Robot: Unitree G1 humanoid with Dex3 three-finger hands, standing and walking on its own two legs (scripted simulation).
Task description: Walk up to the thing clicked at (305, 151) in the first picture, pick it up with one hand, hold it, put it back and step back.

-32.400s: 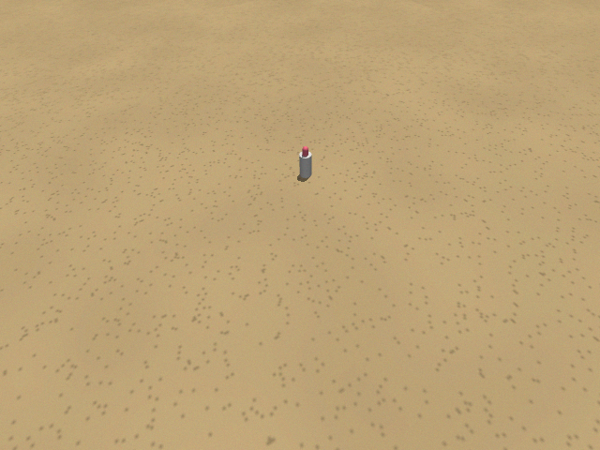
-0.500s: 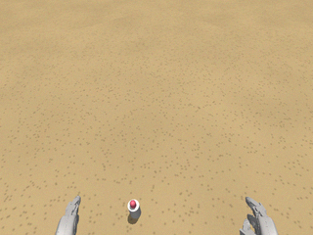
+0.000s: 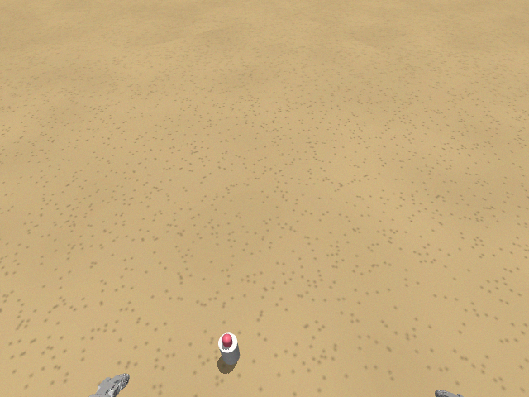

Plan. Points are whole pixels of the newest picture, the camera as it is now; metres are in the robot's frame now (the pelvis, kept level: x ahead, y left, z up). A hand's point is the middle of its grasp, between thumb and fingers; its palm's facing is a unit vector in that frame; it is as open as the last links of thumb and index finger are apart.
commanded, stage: stand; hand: left
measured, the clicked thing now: (228, 346) +0.42 +0.15 -0.66
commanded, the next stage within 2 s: step back in 1.90 s
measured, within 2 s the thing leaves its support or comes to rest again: neither
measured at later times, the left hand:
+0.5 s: hand out of the picture +0.03 +0.26 -0.13, palm faces +0.00 -0.94 -0.34, open 7.4 cm
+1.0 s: hand out of the picture +0.04 +0.25 -0.13, palm faces -0.01 -0.94 -0.34, open 7.4 cm
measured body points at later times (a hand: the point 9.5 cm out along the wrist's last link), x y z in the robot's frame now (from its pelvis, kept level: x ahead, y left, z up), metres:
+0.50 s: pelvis -0.02 +0.02 +0.03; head -0.03 +0.02 +0.48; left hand +0.03 +0.31 -0.10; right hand +0.05 -0.26 -0.11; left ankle +0.03 +0.13 -0.71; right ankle -0.01 -0.12 -0.71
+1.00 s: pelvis -0.01 +0.01 +0.03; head -0.01 +0.00 +0.48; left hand +0.04 +0.30 -0.10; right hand +0.05 -0.29 -0.11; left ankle +0.03 +0.13 -0.71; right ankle -0.01 -0.12 -0.71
